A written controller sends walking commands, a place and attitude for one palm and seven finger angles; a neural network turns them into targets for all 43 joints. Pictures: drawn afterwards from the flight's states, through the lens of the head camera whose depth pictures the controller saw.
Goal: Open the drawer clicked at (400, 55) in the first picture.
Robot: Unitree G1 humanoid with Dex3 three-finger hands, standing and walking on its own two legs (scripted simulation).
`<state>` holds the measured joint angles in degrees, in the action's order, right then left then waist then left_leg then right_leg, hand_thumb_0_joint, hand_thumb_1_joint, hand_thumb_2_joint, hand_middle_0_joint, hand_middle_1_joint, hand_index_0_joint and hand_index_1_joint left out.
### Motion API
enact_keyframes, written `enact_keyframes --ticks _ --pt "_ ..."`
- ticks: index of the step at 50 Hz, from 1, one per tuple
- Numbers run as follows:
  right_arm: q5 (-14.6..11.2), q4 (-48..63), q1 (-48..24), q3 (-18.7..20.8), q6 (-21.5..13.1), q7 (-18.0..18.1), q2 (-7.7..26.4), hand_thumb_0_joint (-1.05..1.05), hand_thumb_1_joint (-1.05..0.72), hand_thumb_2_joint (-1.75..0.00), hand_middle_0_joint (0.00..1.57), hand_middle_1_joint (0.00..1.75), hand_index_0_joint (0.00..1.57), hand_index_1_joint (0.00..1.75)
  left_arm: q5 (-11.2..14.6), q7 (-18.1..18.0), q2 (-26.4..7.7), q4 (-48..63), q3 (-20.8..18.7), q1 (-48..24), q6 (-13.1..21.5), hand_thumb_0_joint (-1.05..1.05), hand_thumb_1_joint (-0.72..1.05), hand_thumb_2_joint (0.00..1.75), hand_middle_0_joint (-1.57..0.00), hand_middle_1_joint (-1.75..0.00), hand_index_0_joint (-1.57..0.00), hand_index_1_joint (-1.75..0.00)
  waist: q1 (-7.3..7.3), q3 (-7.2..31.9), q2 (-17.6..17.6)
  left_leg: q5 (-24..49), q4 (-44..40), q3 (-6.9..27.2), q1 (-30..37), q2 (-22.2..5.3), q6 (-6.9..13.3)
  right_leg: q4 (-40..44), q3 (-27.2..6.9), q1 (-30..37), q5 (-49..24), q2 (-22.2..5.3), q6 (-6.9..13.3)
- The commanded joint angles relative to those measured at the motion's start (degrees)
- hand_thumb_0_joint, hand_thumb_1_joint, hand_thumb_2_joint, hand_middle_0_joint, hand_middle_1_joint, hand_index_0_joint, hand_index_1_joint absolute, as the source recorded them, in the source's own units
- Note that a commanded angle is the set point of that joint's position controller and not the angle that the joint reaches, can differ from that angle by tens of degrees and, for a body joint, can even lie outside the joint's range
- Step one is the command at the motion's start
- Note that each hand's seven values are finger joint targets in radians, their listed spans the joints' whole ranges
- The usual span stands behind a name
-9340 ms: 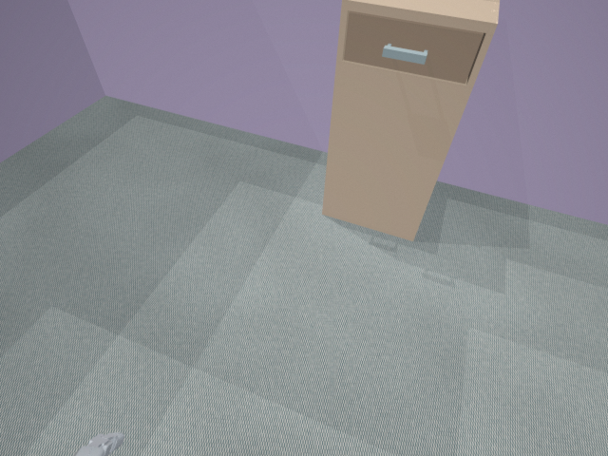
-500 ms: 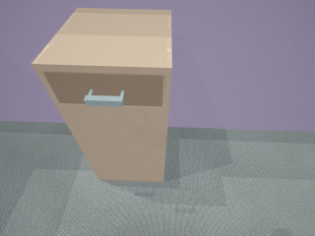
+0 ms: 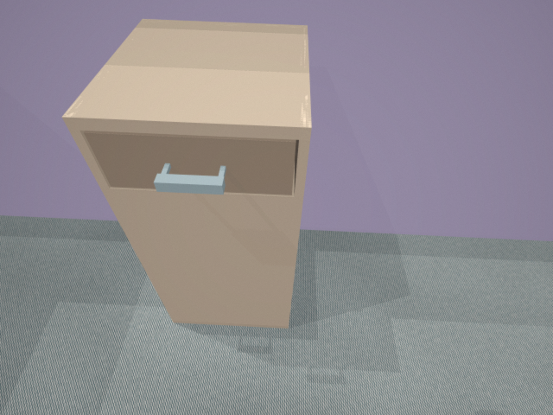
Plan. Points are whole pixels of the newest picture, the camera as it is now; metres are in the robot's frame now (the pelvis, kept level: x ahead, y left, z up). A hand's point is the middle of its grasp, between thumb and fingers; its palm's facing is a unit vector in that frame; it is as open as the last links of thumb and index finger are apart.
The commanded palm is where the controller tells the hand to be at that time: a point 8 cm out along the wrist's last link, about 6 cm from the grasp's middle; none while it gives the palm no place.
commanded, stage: raise the hand with hooked fingers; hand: left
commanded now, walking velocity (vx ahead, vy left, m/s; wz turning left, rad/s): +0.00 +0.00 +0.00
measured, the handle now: (192, 176) +0.51 +0.19 +0.03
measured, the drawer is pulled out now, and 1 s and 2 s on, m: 0.00 0.00 0.00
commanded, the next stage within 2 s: move the hooked fingers above the handle in 1.90 s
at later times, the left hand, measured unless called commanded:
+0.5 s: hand out of the picture +0.11 +0.19 -0.06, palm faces -0.11 -0.15 -0.98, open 9.0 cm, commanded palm +0.14 +0.21 +0.02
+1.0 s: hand (128, 318) +0.23 +0.21 +0.05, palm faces +0.09 -0.10 -0.99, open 12.0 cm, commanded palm +0.21 +0.22 +0.12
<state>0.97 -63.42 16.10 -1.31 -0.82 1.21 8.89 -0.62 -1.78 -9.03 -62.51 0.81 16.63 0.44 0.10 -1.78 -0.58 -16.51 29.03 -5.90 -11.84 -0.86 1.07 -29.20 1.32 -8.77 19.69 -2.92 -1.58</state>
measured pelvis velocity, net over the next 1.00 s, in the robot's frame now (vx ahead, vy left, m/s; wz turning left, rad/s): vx -0.02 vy -0.02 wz -0.01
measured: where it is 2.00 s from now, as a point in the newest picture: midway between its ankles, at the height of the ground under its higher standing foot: outside the picture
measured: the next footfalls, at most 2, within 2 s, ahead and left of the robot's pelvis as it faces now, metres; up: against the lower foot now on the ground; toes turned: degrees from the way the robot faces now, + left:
none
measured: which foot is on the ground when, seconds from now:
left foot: down 0.00-1.00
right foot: down 0.00-1.00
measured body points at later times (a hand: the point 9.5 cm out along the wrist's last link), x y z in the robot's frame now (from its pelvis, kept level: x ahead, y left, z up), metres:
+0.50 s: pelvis -0.04 -0.06 -0.03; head +0.00 -0.07 +0.41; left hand +0.11 +0.20 +0.00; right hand +0.23 -0.27 -0.10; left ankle -0.01 +0.10 -0.73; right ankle -0.04 -0.13 -0.74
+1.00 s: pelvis -0.02 -0.02 -0.02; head +0.00 -0.06 +0.43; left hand +0.22 +0.21 +0.10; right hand +0.14 -0.28 -0.13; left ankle -0.01 +0.11 -0.74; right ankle -0.04 -0.13 -0.74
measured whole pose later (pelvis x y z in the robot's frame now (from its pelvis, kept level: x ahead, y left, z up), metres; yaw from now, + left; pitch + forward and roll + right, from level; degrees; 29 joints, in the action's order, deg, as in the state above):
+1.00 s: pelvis -0.02 -0.02 -0.02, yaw -1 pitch +5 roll +1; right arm 3.0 -36.7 10.4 2.5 3.8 2.1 16.0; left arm -53.9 -14.2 -26.2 6.6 -1.2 14.8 5.7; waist -3.7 2.4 3.5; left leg -18.0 37.8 -0.1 -24.4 -0.5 -1.1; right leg -40.1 0.1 -22.6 22.2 -0.3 0.8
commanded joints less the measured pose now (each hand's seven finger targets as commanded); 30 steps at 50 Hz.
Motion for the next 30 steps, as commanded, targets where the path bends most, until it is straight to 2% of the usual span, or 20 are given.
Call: enact_keyframes --ticks 1,2,3,4,5,6,8,10,11,12,13,15,17,18,19,22,23,25,28,30 --pt "-3.30 24.14 0.70 2.97 -9.73 2.31 16.10 0.00 -0.90 -0.90 0.20 0.30 0.20 0.30 -9.63 -4.09 -26.01 88.42 -2.46 -36.57 10.20 0.00 0.88 0.89 -0.20 -0.32 -0.20 -0.32 3.29 26.25 14.50 33.74 -2.55 6.29 14.36 -0.68 1.35 -2.80 -3.13 -3.31 -30.02 1.71 4.39" --pt "-2.84 20.74 -3.92 2.30 -16.33 4.75 10.47 0.00 -0.90 -0.90 0.20 0.30 0.20 0.30 -10.70 -8.23 -20.95 71.76 -3.48 -9.71 4.88 0.00 0.85 0.88 -0.20 -0.33 -0.20 -0.33 -1.31 23.35 24.16 44.95 -5.01 7.01 22.30 -4.18 0.23 -8.78 2.34 -10.49 -10.32 2.57 4.46" --pt "-3.24 16.50 -3.50 3.78 -17.96 5.28 10.17 0.00 -0.90 -0.90 0.20 0.30 0.20 0.30 -7.98 -11.22 -15.34 69.35 -2.22 -6.45 0.44 0.00 0.83 0.87 -0.21 -0.34 -0.21 -0.34 0.16 19.14 18.61 38.38 -5.22 6.99 14.57 -4.52 -2.19 -10.33 3.74 -13.12 -1.52 2.67 3.28" --pt "-4.22 16.76 -3.55 3.34 -18.32 5.41 7.43 0.00 -0.90 -0.90 0.20 0.30 0.20 0.30 -9.47 -11.78 -3.04 58.76 4.73 10.02 -5.38 0.00 0.81 0.86 -0.21 -0.36 -0.21 -0.36 0.85 11.98 14.30 31.09 -7.01 7.39 9.25 -4.42 -0.82 -10.69 3.88 -16.33 1.84 2.92 2.55" --pt "-3.69 22.00 -6.51 3.20 -18.68 4.33 8.67 0.00 -0.90 -0.90 0.20 0.30 0.20 0.30 -11.39 -11.77 -4.24 71.09 6.46 0.48 -4.89 0.00 0.78 0.85 -0.21 -0.37 -0.21 -0.37 0.07 6.99 10.00 25.24 -4.99 7.71 4.09 -3.75 -0.87 -7.17 3.02 -15.41 -1.54 1.64 2.73" --pt "-2.47 23.17 -7.39 3.93 -18.46 4.08 10.95 0.00 -0.90 -0.90 0.20 0.30 0.20 0.30 -17.30 -12.79 -7.96 71.36 4.79 2.28 -4.59 0.00 0.76 0.84 -0.21 -0.39 -0.21 -0.39 0.49 8.99 6.78 18.16 -1.89 6.38 1.11 -2.50 -0.39 -3.34 2.54 -15.30 -4.96 2.32 3.40" --pt "-0.97 27.65 -8.59 4.13 -16.36 3.30 12.13 0.00 -0.90 -0.90 0.20 0.30 0.20 0.30 -27.14 -15.28 -12.18 67.48 2.23 7.84 -4.88 0.00 0.71 0.82 -0.21 -0.42 -0.21 -0.42 0.13 6.29 0.03 11.91 2.28 6.12 -5.78 0.41 0.40 -1.30 0.65 -16.83 -6.16 2.90 4.25" --pt "0.82 31.02 -9.74 5.18 -12.38 1.76 12.10 0.00 -0.90 -0.90 0.20 0.30 0.20 0.30 -37.49 -16.95 -10.15 61.51 2.95 16.83 -5.37 0.00 0.67 0.80 -0.22 -0.45 -0.22 -0.45 -2.50 6.38 -9.64 14.34 5.20 5.38 -9.67 0.67 0.18 -4.17 1.33 -18.58 -7.86 4.16 4.04" --pt "1.26 31.69 -10.92 5.65 -9.95 0.89 11.76 0.00 -0.90 -0.90 0.20 0.30 0.20 0.30 -42.24 -17.37 -8.44 56.56 3.52 22.15 -5.68 0.00 0.64 0.79 -0.22 -0.47 -0.22 -0.47 -4.13 4.98 -14.98 12.50 5.74 4.95 -13.99 0.87 -0.27 -5.36 0.94 -19.38 -6.84 4.32 4.13" --pt "1.35 32.58 -12.28 5.97 -7.40 0.05 11.66 0.00 -0.90 -0.90 0.20 0.30 0.20 0.30 -45.95 -17.20 -7.36 54.74 4.20 24.19 -5.21 0.00 0.62 0.78 -0.22 -0.48 -0.22 -0.48 -5.20 3.03 -17.80 9.85 5.97 4.37 -17.12 1.19 -0.63 -5.41 -0.63 -19.76 -6.56 4.24 4.34" --pt "1.01 33.90 -13.52 6.28 -5.29 -0.96 11.46 0.00 -0.90 -0.90 0.20 0.30 0.20 0.30 -49.10 -17.02 -8.74 55.12 2.36 25.75 -3.96 0.00 0.60 0.77 -0.22 -0.50 -0.22 -0.50 -7.22 4.42 -17.51 9.62 6.00 3.78 -17.99 1.61 -0.75 -5.45 -2.97 -17.43 -8.79 3.81 4.84" --pt "0.86 37.33 -16.28 5.65 -2.67 -2.15 11.12 0.00 -0.90 -0.90 0.20 0.30 0.20 0.30 -53.99 -17.71 -13.52 61.82 0.02 21.38 -0.89 0.00 0.55 0.75 -0.22 -0.53 -0.22 -0.53 -8.97 8.70 -13.35 8.02 7.23 2.69 -19.19 2.63 -0.80 -7.16 -5.16 -15.63 -9.48 2.98 4.99" --pt "1.30 39.26 -16.67 5.23 -1.13 -2.41 10.79 0.00 -0.90 -0.90 0.20 0.30 0.20 0.30 -57.63 -19.33 -18.27 67.61 -3.24 15.95 0.85 0.00 0.50 0.73 -0.23 -0.55 -0.23 -0.55 -8.90 11.90 -7.62 6.22 8.49 2.01 -18.44 3.45 -0.31 -7.49 -7.04 -15.68 -8.70 2.83 4.81" --pt "1.62 39.68 -16.54 5.23 -0.40 -2.18 10.50 0.00 -0.90 -0.90 0.20 0.30 0.20 0.30 -59.05 -20.45 -21.30 71.44 -5.70 12.05 1.71 0.00 0.48 0.72 -0.23 -0.57 -0.23 -0.57 -8.89 13.53 -4.62 5.29 9.34 2.15 -17.91 3.97 -0.11 -7.35 -8.21 -15.57 -7.18 2.91 4.81" --pt "2.45 40.72 -16.90 5.30 0.17 -1.87 10.41 0.00 -0.90 -0.90 0.20 0.30 0.20 0.30 -60.22 -21.88 -23.25 75.25 -6.81 5.83 2.07 0.00 0.46 0.71 -0.23 -0.58 -0.23 -0.58 -7.72 14.93 -0.19 4.08 10.30 2.03 -16.17 4.35 0.20 -6.77 -9.70 -17.31 -5.37 2.67 4.75" --pt "3.66 39.96 -16.31 5.21 0.90 -0.69 9.08 0.00 -0.90 -0.90 0.20 0.30 0.20 0.30 -60.56 -25.31 -26.93 82.90 -9.37 -9.96 5.52 0.00 0.39 0.68 -0.24 -0.63 -0.24 -0.63 -4.23 19.85 5.48 4.58 16.09 3.07 -9.91 4.76 0.73 -6.52 -12.87 -22.31 -2.45 1.91 4.92" --pt "3.99 39.41 -15.94 5.17 0.75 -0.30 8.92 0.00 -0.90 -0.90 0.20 0.30 0.20 0.30 -60.29 -26.16 -28.05 85.75 -9.14 -15.79 6.99 0.00 0.36 0.67 -0.24 -0.64 -0.24 -0.64 -2.48 19.36 5.44 3.50 18.21 4.01 -9.08 4.68 0.88 -5.88 -13.75 -25.56 0.54 1.82 4.83" --pt "3.64 38.75 -15.40 5.36 0.04 0.25 9.12 0.00 -0.90 -0.90 0.20 0.30 0.20 0.30 -58.03 -26.44 -26.41 84.07 -7.86 -15.21 9.26 0.00 0.32 0.65 -0.24 -0.68 -0.24 -0.68 -0.83 18.34 6.35 2.85 20.28 4.75 -7.72 4.30 1.14 -5.35 -13.75 -28.21 1.33 1.90 4.96" --pt "4.08 38.03 -16.10 5.08 -0.09 0.10 9.36 0.00 -0.90 -0.90 0.20 0.30 0.20 0.30 -56.62 -25.28 -25.68 80.18 -7.27 -15.29 10.86 0.00 0.25 0.62 -0.25 -0.72 -0.25 -0.72 0.09 16.39 1.84 2.97 21.06 5.94 -10.75 4.11 1.31 -5.63 -13.31 -27.82 -1.36 2.04 4.40" --pt "3.63 37.79 -16.76 4.73 0.52 0.01 9.48 0.00 -0.90 -0.90 0.20 0.30 0.20 0.30 -56.25 -23.67 -25.51 74.82 -7.05 -13.51 8.63 0.00 0.20 0.60 -0.25 -0.75 -0.25 -0.75 -0.86 15.10 0.79 2.96 18.47 5.65 -13.51 3.89 1.38 -5.73 -10.77 -24.19 -5.14 2.02 3.56"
